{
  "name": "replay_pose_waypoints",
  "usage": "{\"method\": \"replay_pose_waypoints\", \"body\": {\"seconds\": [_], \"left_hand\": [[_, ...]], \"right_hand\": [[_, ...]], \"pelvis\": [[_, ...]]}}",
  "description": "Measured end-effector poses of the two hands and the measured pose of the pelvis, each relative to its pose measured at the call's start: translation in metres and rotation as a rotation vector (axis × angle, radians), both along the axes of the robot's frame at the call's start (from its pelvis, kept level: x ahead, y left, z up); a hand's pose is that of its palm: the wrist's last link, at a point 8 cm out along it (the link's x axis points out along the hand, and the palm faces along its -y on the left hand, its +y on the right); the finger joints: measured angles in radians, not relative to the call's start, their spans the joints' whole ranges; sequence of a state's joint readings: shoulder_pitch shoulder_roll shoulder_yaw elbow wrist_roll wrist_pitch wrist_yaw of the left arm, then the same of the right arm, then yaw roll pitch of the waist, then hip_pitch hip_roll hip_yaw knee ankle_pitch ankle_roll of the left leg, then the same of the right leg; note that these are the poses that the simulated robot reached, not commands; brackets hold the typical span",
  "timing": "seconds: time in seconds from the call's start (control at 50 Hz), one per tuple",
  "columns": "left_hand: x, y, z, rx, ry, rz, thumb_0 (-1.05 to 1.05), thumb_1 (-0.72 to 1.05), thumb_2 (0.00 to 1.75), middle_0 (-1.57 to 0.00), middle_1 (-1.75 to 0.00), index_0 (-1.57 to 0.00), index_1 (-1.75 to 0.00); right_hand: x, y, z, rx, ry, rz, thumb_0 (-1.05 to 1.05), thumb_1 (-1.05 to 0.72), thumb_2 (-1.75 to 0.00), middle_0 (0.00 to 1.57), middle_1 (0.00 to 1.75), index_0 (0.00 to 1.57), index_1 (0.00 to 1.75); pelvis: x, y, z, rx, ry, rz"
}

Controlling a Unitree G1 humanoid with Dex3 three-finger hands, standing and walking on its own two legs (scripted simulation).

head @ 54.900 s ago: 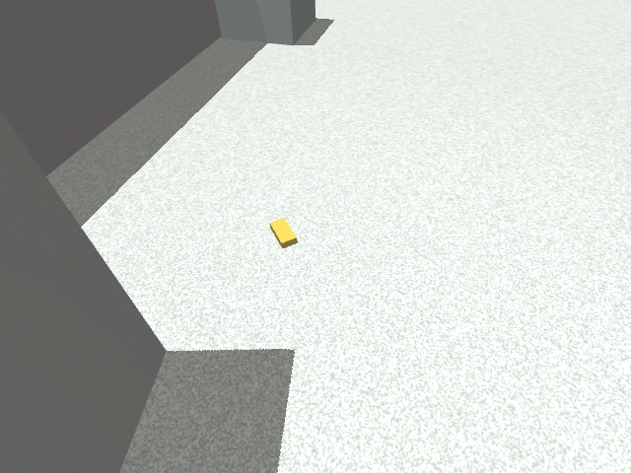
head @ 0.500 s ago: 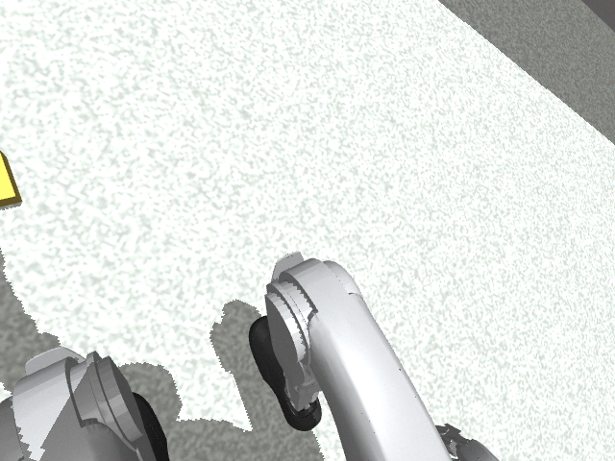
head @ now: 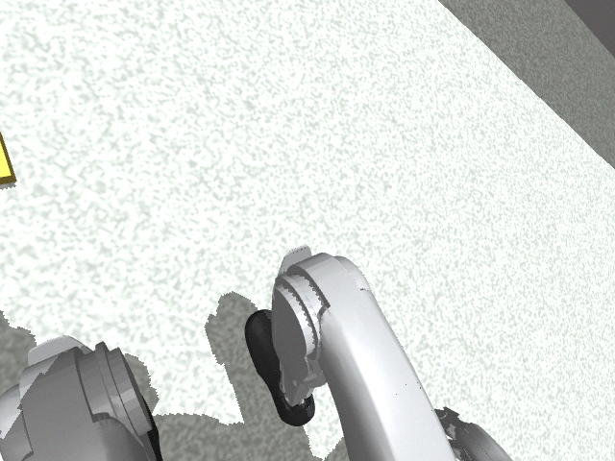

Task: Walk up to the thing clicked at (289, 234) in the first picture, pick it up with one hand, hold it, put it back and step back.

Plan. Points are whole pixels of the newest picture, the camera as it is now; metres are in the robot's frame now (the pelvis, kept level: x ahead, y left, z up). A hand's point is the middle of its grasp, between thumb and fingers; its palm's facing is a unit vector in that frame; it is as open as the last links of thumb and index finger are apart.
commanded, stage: rest palm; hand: left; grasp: from above
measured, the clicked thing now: out of the picture +0.54 +0.30 -0.31
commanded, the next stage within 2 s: none
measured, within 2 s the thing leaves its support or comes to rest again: neither
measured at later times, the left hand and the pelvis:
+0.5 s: hand out of the picture +0.53 +0.29 -0.25, palm faces -0.46 -0.08 -0.88, open 12.6 cm; pelvis +0.00 +0.00 -0.01, yaw -2 degrees
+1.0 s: hand out of the picture +0.52 +0.29 -0.27, palm faces -0.49 -0.09 -0.87, open 12.1 cm; pelvis +0.00 +0.00 -0.01, yaw -3 degrees
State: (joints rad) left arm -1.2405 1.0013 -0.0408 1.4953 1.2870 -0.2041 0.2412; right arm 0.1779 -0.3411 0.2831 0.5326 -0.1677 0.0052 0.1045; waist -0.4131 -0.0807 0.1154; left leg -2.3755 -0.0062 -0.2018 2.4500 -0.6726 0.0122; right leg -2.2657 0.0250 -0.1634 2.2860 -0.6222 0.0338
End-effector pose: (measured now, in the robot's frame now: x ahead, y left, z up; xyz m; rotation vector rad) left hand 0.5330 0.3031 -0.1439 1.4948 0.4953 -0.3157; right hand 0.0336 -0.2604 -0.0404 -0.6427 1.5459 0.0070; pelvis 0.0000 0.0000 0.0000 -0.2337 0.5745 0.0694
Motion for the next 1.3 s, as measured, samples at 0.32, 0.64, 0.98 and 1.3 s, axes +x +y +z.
{"method": "replay_pose_waypoints", "body": {"seconds": [0.32,0.64,0.98,1.3], "left_hand": [[-0.005,-0.015,-0.035,-0.013,-0.019,-0.005,0.00,-0.25,0.78,-0.33,-0.74,-0.32,-0.74],[0.001,-0.012,-0.056,-0.005,-0.012,0.051,0.00,-0.23,0.75,-0.35,-0.71,-0.34,-0.72],[-0.007,-0.009,-0.068,-0.022,-0.004,0.020,0.00,-0.17,0.70,-0.38,-0.69,-0.38,-0.69],[-0.006,-0.017,-0.073,-0.011,-0.022,0.032,0.00,-0.12,0.65,-0.42,-0.67,-0.42,-0.67]], "right_hand": [[-0.019,0.010,0.000,0.020,0.026,0.003,0.00,-0.91,-0.89,0.21,0.30,0.20,0.30],[-0.017,0.015,-0.001,0.031,0.037,0.013,0.00,-0.91,-0.90,0.21,0.30,0.20,0.30],[-0.010,0.013,0.005,0.013,0.066,0.065,-0.01,-0.91,-0.90,0.21,0.30,0.20,0.30],[-0.017,0.022,0.003,0.039,0.051,0.054,-0.01,-0.91,-0.90,0.21,0.30,0.20,0.30]], "pelvis": [[-0.001,-0.001,-0.006,-0.001,-0.020,-0.016],[0.005,0.002,-0.008,-0.017,-0.011,-0.027],[0.005,0.003,-0.006,-0.031,-0.025,-0.029],[0.003,0.005,-0.007,-0.033,-0.030,-0.034]]}}
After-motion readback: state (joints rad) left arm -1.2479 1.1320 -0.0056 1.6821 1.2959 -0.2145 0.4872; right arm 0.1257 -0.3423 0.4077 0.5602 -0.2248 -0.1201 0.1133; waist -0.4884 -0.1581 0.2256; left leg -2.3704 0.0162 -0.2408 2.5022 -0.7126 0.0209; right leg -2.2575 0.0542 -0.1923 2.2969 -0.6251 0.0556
